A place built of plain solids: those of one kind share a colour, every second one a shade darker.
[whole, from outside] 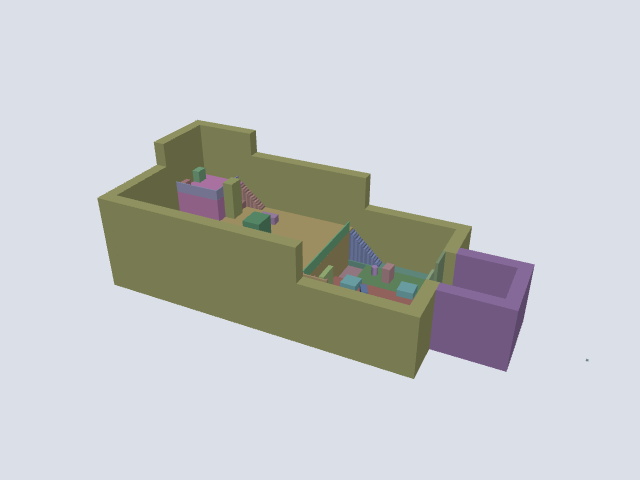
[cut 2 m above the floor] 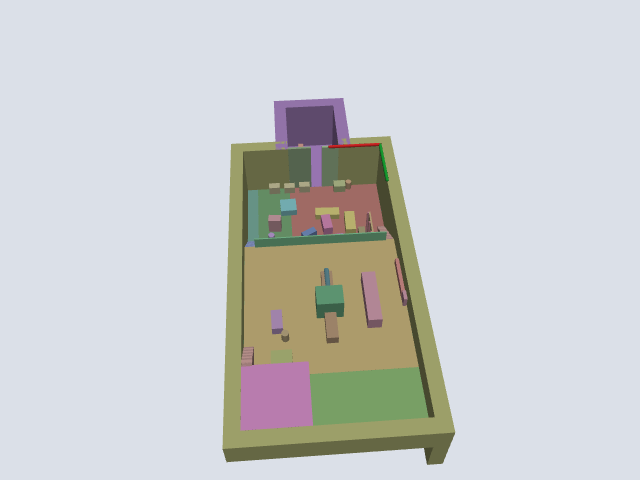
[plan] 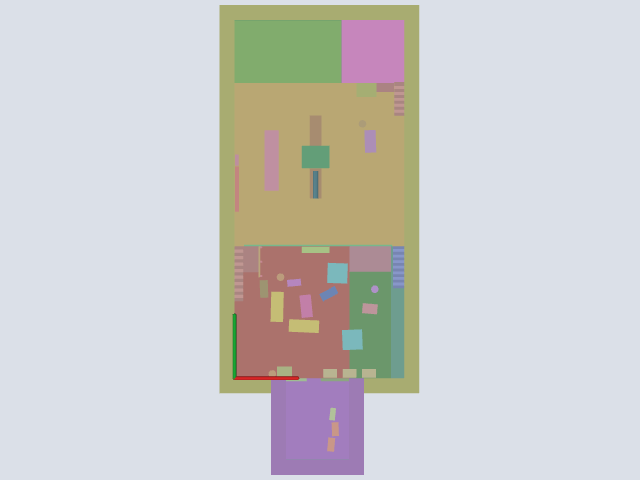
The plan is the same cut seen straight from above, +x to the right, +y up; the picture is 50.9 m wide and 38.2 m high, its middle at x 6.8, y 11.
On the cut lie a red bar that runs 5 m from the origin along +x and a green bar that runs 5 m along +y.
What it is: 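12 risers of 0.203 m from the saw floor up to the attic, 2.44 m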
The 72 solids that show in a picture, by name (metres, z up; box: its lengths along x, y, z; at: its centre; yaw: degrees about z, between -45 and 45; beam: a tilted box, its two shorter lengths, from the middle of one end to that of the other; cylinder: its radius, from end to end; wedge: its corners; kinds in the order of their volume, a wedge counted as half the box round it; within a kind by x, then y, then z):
{
 "wall_stone_1": {"box": [1.2, 12.9, 6.11], "at": [-0.6, 5.25, 2.65]},
 "wall_stone_2": {"box": [1.2, 20.4, 9.52], "at": [-0.6, 19.5, 4.36]},
 "wall_stone_3": {"box": [5.3, 1.2, 6.11], "at": [1.45, -0.6, 2.65]},
 "wall_stone_4": {"box": [10.9, 1.2, 6.11], "at": [4.25, 29.1, 6.06]},
 "wall_stone_5": {"box": [7.4, 1.2, 8.55], "at": [11.0, 29.1, 7.28]},
 "wall_stone_6": {"box": [5.6, 1.2, 6.11], "at": [11.9, -0.6, 2.65]},
 "wall_stone_7": {"box": [1.2, 12.9, 6.11], "at": [14.1, 5.25, 2.65]},
 "wall_stone_8": {"box": [1.2, 15.4, 9.52], "at": [14.1, 17.0, 4.36]},
 "wall_stone_9": {"box": [1.2, 7.4, 8.55], "at": [14.1, 26.0, 7.28]},
 "floor_saw_floorboards_1": {"box": [13.5, 13.0, 4.43], "at": [6.75, 17.0, 1.19]},
 "wall_timber_1": {"box": [1.2, 7.7, 6.11], "at": [3.5, -3.85, 2.65]},
 "wall_timber_2": {"box": [7.4, 1.2, 6.11], "at": [6.6, -7.1, 2.65]},
 "wall_timber_3": {"box": [1.2, 7.7, 6.11], "at": [9.7, -3.85, 2.65]},
 "floor_gearfloor0a_brick_1": {"box": [9.15, 10.5, 1.02], "at": [4.58, 5.25, -0.51]},
 "floor_attic_concrete_1": {"box": [5.0, 5.0, 2.84], "at": [11.0, 26.0, 4.43]},
 "floor_gearfloor1a_brick_1": {"box": [3.3, 8.47, 1.02], "at": [10.8, 4.24, -0.51]},
 "floor_sawend_floorboards_1": {"box": [8.5, 5.0, 0.4], "at": [4.25, 26.0, 3.21]},
 "floor_leanto_floorboards_1": {"box": [5.0, 6.5, 0.4], "at": [6.6, -3.25, -0.2]},
 "floor_gearfloor2a_brick_1": {"box": [1.05, 10.5, 1.02], "at": [12.97, 5.25, -0.51]},
 "sawframe_1": {"box": [2.2, 1.8, 2.8], "at": [6.45, 17.6, 4.81]},
 "pod_alleyfrl_metal_1": {"box": [1.6, 1.12, 3.93], "at": [10.5, 22.94, 5.37]},
 "boardstack_saw_1": {"box": [1.15, 4.8, 1.18], "at": [2.95, 17.33, 4.0]},
 "wall_concrete_1": {"box": [1.65, 0.25, 6.11], "at": [4.92, -0.12, 2.65]},
 "wall_concrete_2": {"box": [2.25, 0.25, 6.11], "at": [7.97, -0.12, 2.65]},
 "step_fra_1": {"box": [0.9, 0.28, 1.54], "at": [13.05, 8.64, 0.72]},
 "step_fra_2": {"box": [0.9, 0.28, 1.97], "at": [13.05, 9.09, 0.93]},
 "step_fra_3": {"box": [0.9, 0.28, 2.18], "at": [13.05, 9.31, 1.04]},
 "step_fra_4": {"box": [0.9, 0.28, 2.39], "at": [13.05, 9.53, 1.15]},
 "step_fra_5": {"box": [0.9, 0.28, 2.61], "at": [13.05, 9.75, 1.25]},
 "step_fra_6": {"box": [0.9, 0.28, 2.82], "at": [13.05, 9.97, 1.36]},
 "step_fra_7": {"box": [0.9, 0.28, 3.03], "at": [13.05, 10.2, 1.47]},
 "step_fra_8": {"box": [0.9, 0.28, 3.25], "at": [13.05, 10.42, 1.57]},
 "crib_1": {"box": [1.2, 0.78, 0.74], "at": [1.3, 8.83, 0.37]},
 "crib_2": {"box": [1.2, 0.78, 1.31], "at": [1.3, 9.6, 0.66]},
 "crib_3": {"box": [1.2, 0.52, 1.88], "at": [1.3, 10.24, 0.94]},
 "crib_4": {"box": [1.4, 0.72, 0.72], "at": [12.0, 23.14, 3.77]},
 "rolls_1": {"box": [0.95, 2.4, 0.8], "at": [6.45, 15.5, 3.81]},
 "rolls_2": {"box": [0.95, 2.4, 0.8], "at": [6.45, 19.7, 3.81]},
 "slabwood_gear_1": {"box": [1.0, 2.4, 0.86], "at": [3.39, 5.68, 0.43], "yaw": -1.3},
 "slabwood_gear_2": {"box": [2.4, 1.0, 0.65], "at": [5.52, 4.15, 0.33], "yaw": -2.5},
 "dustheap_gear_1": {"box": [1.6, 1.6, 0.68], "at": [8.19, 8.36, 0.34], "yaw": -2.0},
 "dustheap_gear_2": {"box": [1.6, 1.6, 0.72], "at": [9.38, 3.06, 0.36], "yaw": 2.1},
 "floor_pondfra_water_1": {"box": [3.3, 2.03, 0.4], "at": [10.8, 9.48, -0.82]},
 "flywheel_1": {"box": [2.2, 0.5, 2.22], "at": [6.45, 10.21, 1.11]},
 "motor_gear_1": {"box": [1.1, 0.7, 0.85], "at": [7.6, 0.39, 0.43]},
 "motor_gear_2": {"box": [1.1, 0.7, 0.79], "at": [9.15, 0.39, 0.39]},
 "motor_gear_3": {"box": [1.1, 0.7, 0.88], "at": [10.7, 0.39, 0.44]},
 "wall_alleyfrb_timber_1": {"box": [0.15, 2.46, 4.56], "at": [1.98, 9.27, 2.23]},
 "rail_saw_1": {"box": [11.8, 0.12, 1.1], "at": [6.65, 10.56, 3.96]},
 "cart_gear_1": {"box": [0.9, 1.8, 0.94], "at": [5.7, 5.74, 0.47], "yaw": 5.8},
 "pallets_rdfra_1": {"box": [1.2, 0.8, 1.58], "at": [10.77, 5.53, 0.79], "yaw": -5.0},
 "step_1": {"box": [0.8, 0.32, 1.47], "at": [13.1, 22.47, 4.09]},
 "step_2": {"box": [0.8, 0.32, 1.87], "at": [13.1, 22.95, 4.3]},
 "step_3": {"box": [0.8, 0.32, 2.28], "at": [13.1, 23.42, 4.5]},
 "cart_1": {"box": [0.9, 1.8, 0.8], "at": [10.8, 18.85, 3.81], "yaw": 1.8},
 "grinder_attic_1": {"box": [1.2, 0.8, 1.27], "at": [11.93, 28.06, 6.48]},
 "rail_attic_1": {"box": [0.12, 4.88, 1.1], "at": [8.56, 26.06, 6.39]},
 "rail_attic_2": {"box": [4.15, 0.12, 1.1], "at": [10.57, 23.56, 6.39]},
 "toolchest_leanto_1": {"box": [0.55, 1.1, 0.94], "at": [7.69, -5.28, 0.47], "yaw": -5.0},
 "toolchest_leanto_2": {"box": [0.55, 1.1, 0.9], "at": [8.02, -4.06, 0.45], "yaw": 2.0},
 "winch_gear_1": {"box": [1.2, 0.9, 0.83], "at": [3.97, 0.49, 0.42]},
 "cabinet_leanto_1": {"box": [0.45, 1.0, 1.81], "at": [7.81, -2.86, 0.9], "yaw": -6.1},
 "cant_saw_1": {"box": [0.32, 3.6, 0.64], "at": [0.2, 15.05, 3.73]},
 "barrow_gear_1": {"box": [1.4, 0.65, 0.66], "at": [7.5, 6.73, 0.33], "yaw": 28.3},
 "barrow_1": {"box": [0.65, 1.4, 0.64], "at": [2.34, 7.1, 0.32], "yaw": 1.9},
 "toolchest_gear_1": {"box": [1.1, 0.55, 0.84], "at": [4.74, 7.6, 0.42], "yaw": 5.1},
 "oildrum_gear_1": {"cylinder": 0.3, "from": [3.01, 0.34, 0.0], "to": [3.01, 0.34, 0.88]},
 "oildrum_gear_2": {"cylinder": 0.3, "from": [3.66, 8.04, 0.0], "to": [3.66, 8.04, 0.89]},
 "firebucket_saw_1": {"box": [0.3, 0.9, 0.97], "at": [0.19, 17.36, 3.89]},
 "oildrum_rdfra_1": {"cylinder": 0.3, "from": [11.16, 7.08, 0.0], "to": [11.16, 7.08, 0.9]},
 "oildrum_1": {"cylinder": 0.3, "from": [10.18, 20.25, 3.41], "to": [10.18, 20.25, 4.29]},
 "log_onrolls_1": {"wedge": [[6.25, 14.3, 4.49], [6.25, 16.5, 4.49], [6.37, 14.3, 4.61], [6.37, 16.5, 4.61], [6.53, 14.3, 4.61], [6.53, 16.5, 4.61], [6.65, 14.3, 4.49], [6.65, 16.5, 4.49]]}
}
